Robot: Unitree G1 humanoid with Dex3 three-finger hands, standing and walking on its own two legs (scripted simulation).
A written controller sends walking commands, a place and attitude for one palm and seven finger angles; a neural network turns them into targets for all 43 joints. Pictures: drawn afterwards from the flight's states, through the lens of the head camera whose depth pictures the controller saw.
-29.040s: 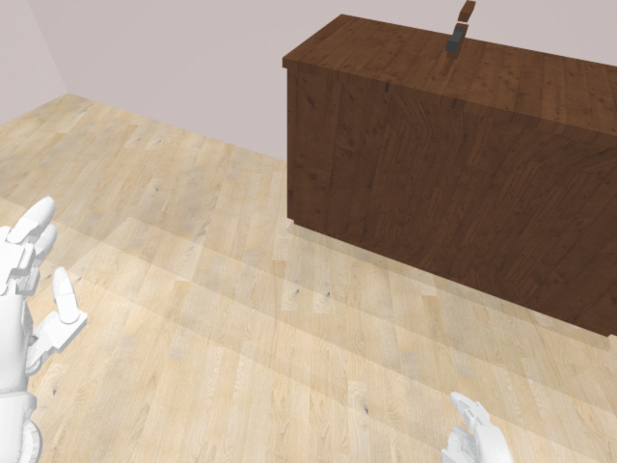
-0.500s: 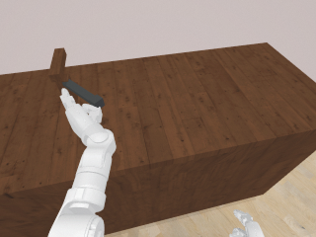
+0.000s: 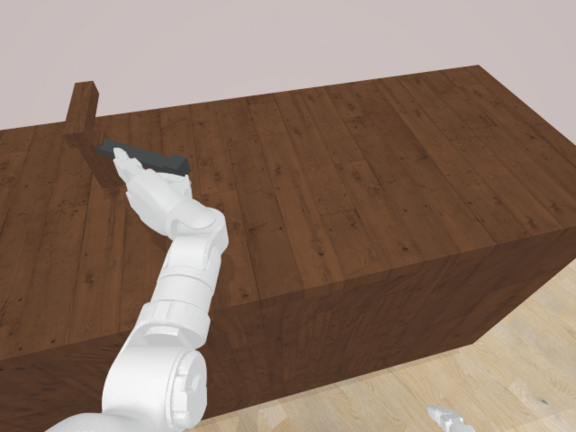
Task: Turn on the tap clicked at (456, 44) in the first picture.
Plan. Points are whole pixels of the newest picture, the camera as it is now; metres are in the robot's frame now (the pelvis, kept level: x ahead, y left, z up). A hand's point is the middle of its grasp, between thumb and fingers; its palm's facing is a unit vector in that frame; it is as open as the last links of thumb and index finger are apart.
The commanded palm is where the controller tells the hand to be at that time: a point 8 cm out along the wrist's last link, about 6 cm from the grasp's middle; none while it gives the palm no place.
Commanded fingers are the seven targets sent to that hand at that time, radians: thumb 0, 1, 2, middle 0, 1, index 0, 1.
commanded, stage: push the lever round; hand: left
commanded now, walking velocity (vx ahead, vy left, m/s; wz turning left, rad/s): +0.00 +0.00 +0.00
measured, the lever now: (176, 168) +0.46 +0.19 +0.11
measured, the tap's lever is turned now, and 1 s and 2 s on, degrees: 54 82 82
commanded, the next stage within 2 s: lift the hand up off the lever in 0.60 s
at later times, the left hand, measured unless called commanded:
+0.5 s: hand (204, 166) +0.47 +0.15 +0.11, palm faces +0.79 -0.59 -0.16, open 7.6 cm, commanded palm +0.43 +0.17 +0.11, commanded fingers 0.00 0.90 0.90 -0.15 -0.15 -0.15 -0.15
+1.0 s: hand (209, 156) +0.49 +0.15 +0.11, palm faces +0.79 -0.60 -0.13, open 7.8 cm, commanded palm +0.43 +0.17 +0.12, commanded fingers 0.00 0.90 0.90 -0.15 -0.15 -0.15 -0.15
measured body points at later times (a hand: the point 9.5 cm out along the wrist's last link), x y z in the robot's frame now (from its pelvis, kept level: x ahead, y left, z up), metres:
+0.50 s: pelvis +0.00 -0.01 -0.01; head +0.05 -0.01 +0.44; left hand +0.43 +0.18 +0.12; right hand +0.09 -0.26 -0.14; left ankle -0.03 +0.13 -0.73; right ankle +0.03 -0.08 -0.73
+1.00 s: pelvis +0.01 +0.00 -0.01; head +0.06 -0.01 +0.44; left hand +0.45 +0.18 +0.12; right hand +0.05 -0.26 -0.15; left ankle -0.03 +0.13 -0.73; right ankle +0.03 -0.08 -0.73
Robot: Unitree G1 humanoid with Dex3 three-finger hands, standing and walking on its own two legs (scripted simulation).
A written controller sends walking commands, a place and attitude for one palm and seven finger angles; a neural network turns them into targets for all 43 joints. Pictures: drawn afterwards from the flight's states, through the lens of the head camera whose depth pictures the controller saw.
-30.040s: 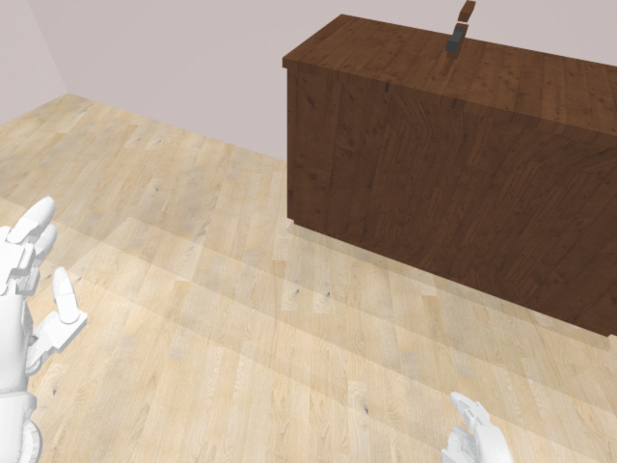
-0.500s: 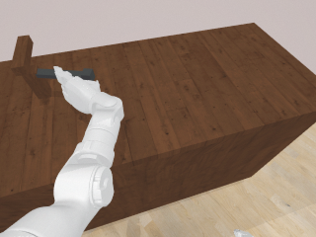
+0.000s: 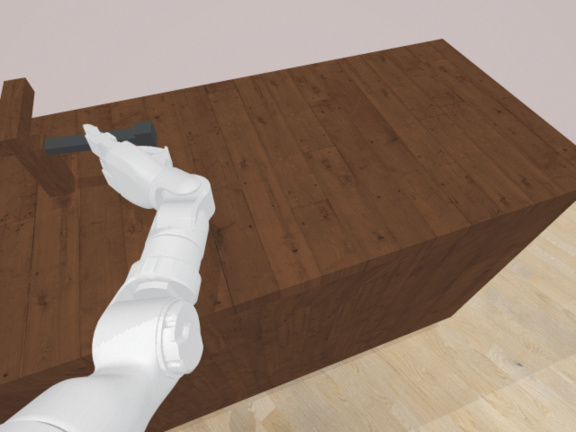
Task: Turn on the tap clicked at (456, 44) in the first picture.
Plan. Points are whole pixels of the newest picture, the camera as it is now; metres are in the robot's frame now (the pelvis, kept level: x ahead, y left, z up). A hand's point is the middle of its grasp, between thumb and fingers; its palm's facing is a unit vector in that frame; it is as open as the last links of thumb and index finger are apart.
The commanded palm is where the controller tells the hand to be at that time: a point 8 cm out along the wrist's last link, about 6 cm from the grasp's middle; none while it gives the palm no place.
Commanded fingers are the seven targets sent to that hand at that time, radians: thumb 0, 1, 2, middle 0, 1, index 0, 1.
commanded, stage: lift the hand up off the lever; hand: left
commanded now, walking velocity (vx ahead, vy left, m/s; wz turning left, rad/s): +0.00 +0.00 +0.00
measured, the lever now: (145, 134) +0.52 +0.20 +0.12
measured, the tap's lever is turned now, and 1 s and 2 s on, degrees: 82 82 82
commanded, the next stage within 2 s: none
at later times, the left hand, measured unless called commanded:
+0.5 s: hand (159, 146) +0.48 +0.17 +0.13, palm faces +0.80 -0.59 -0.11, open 7.8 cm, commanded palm +0.41 +0.18 +0.15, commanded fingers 0.00 0.90 0.90 -0.15 -0.15 -0.15 -0.15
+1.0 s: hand (153, 142) +0.46 +0.16 +0.16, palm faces +0.79 -0.60 -0.12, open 7.8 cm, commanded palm +0.40 +0.19 +0.17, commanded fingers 0.00 0.90 0.90 -0.15 -0.15 -0.15 -0.15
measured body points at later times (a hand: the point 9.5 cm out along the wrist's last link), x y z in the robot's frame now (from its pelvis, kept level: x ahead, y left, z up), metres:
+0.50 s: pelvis +0.00 +0.00 +0.00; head +0.05 +0.00 +0.45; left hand +0.43 +0.19 +0.14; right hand +0.09 -0.25 -0.13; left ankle -0.04 +0.13 -0.72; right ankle +0.02 -0.07 -0.72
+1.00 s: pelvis +0.00 +0.00 +0.01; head +0.02 -0.02 +0.46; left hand +0.41 +0.19 +0.17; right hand +0.11 -0.25 -0.12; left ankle -0.04 +0.13 -0.72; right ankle +0.02 -0.07 -0.72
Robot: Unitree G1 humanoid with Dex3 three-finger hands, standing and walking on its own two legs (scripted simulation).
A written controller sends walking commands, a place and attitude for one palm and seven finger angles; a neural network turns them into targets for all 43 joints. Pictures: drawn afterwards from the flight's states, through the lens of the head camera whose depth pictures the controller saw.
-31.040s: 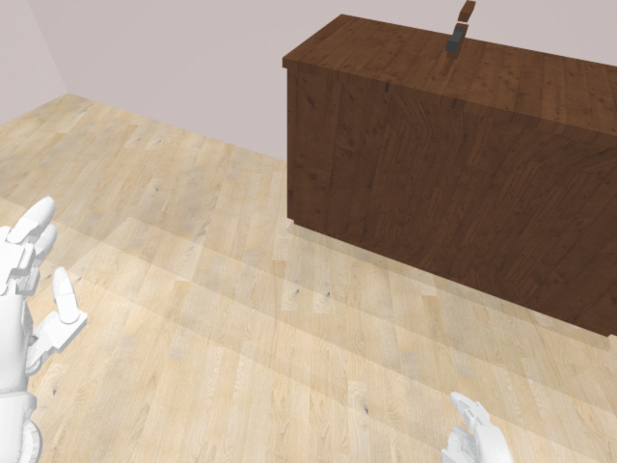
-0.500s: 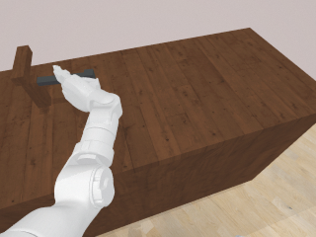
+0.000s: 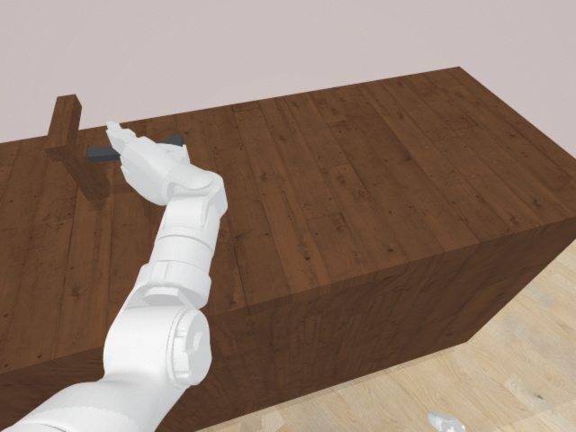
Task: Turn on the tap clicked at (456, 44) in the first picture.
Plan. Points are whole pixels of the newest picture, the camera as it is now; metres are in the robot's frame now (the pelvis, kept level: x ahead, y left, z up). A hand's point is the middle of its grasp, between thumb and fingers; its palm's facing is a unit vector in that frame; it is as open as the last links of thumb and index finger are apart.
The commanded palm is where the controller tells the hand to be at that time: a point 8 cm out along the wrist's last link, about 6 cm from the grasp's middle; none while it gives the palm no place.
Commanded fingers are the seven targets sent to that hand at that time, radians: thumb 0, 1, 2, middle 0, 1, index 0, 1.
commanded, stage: lift the hand up off the lever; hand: left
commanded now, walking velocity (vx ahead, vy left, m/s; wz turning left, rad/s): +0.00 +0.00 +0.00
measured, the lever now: (176, 147) +0.53 +0.20 +0.11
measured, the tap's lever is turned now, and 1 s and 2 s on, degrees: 82 82 82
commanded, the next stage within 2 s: draw the hand back beside the body in 1.10 s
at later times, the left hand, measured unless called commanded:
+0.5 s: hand (171, 147) +0.46 +0.18 +0.16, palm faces +0.79 -0.61 -0.11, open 7.8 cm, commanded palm +0.41 +0.19 +0.17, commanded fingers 0.00 0.90 0.90 -0.15 -0.15 -0.15 -0.15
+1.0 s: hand (176, 142) +0.45 +0.16 +0.18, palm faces +0.75 -0.65 -0.10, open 7.8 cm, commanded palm +0.39 +0.18 +0.19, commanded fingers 0.00 0.90 0.90 -0.15 -0.15 -0.15 -0.15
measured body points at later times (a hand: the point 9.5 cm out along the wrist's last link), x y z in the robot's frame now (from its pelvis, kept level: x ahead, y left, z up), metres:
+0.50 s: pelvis +0.00 +0.00 +0.00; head +0.03 -0.01 +0.45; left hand +0.42 +0.20 +0.17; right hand +0.12 -0.24 -0.13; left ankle -0.03 +0.14 -0.73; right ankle +0.03 -0.07 -0.73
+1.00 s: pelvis +0.01 +0.01 +0.01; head +0.01 -0.01 +0.46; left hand +0.41 +0.19 +0.19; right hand +0.16 -0.22 -0.12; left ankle -0.03 +0.14 -0.73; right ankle +0.03 -0.07 -0.73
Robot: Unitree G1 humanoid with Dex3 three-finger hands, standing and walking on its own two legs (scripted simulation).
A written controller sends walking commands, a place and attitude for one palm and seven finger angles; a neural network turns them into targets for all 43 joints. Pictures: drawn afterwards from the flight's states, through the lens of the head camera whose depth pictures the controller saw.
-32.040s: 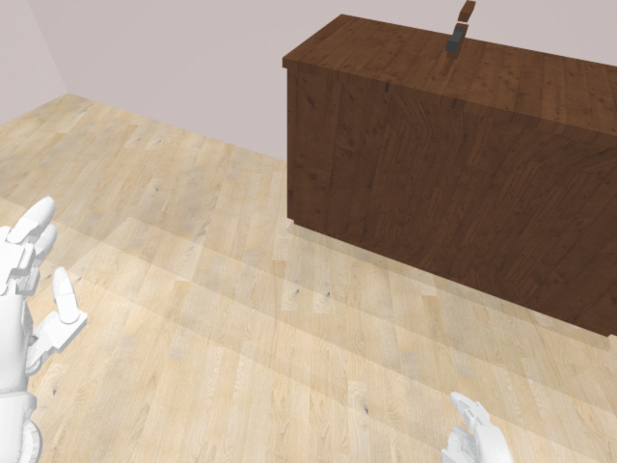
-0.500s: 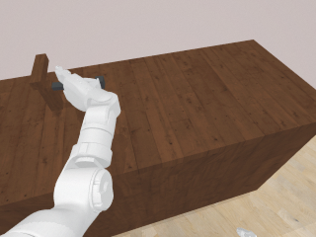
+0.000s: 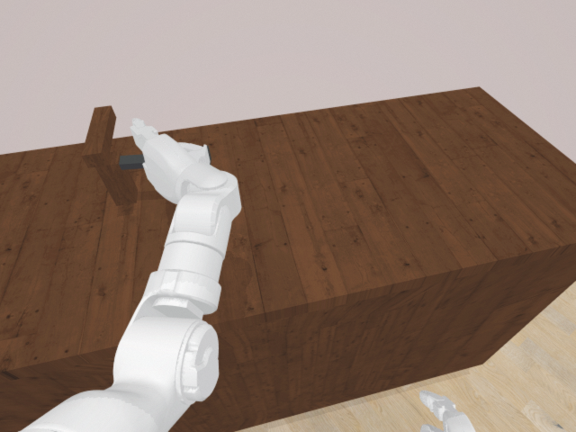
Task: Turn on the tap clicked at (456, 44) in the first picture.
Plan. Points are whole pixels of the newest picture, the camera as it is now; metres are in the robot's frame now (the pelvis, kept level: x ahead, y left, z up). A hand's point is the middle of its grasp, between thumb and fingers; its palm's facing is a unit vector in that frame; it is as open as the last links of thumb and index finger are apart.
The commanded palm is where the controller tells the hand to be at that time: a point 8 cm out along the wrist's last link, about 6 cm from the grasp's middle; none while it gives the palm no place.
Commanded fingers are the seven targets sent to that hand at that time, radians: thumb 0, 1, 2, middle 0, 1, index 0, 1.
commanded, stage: lift the hand up off the lever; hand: left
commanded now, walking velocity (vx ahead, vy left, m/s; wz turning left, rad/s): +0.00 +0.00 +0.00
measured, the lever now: (202, 157) +0.52 +0.19 +0.10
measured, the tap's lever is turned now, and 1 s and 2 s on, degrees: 82 82 82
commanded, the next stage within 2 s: draw the hand back beside the body in 0.10 s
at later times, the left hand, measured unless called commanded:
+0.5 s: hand (204, 190) +0.38 +0.14 +0.16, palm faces +0.33 -0.94 -0.07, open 7.8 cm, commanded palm +0.33 +0.19 +0.18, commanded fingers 0.00 0.90 0.90 -0.17 -0.20 -0.17 -0.20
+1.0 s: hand (111, 258) +0.27 +0.22 +0.16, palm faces +0.24 -0.95 -0.21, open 7.6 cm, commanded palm +0.23 +0.26 +0.17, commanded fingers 0.00 0.90 0.90 -0.19 -0.27 -0.19 -0.27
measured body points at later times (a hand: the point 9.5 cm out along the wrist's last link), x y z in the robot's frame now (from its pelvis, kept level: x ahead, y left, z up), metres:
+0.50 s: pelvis -0.01 -0.01 +0.00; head -0.03 -0.03 +0.45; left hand +0.36 +0.19 +0.17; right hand +0.13 -0.27 -0.11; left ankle -0.04 +0.13 -0.74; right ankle +0.02 -0.08 -0.74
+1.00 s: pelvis -0.02 +0.03 +0.01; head -0.04 +0.02 +0.46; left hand +0.25 +0.27 +0.17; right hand +0.18 -0.18 -0.07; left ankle -0.04 +0.13 -0.74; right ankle +0.02 -0.08 -0.74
